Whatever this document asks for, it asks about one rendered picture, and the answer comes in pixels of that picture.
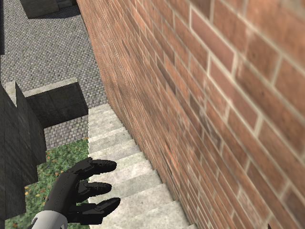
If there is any robot left forearm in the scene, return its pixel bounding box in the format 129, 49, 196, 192
26, 210, 68, 229

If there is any robot left hand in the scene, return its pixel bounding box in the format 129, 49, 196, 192
43, 156, 121, 225

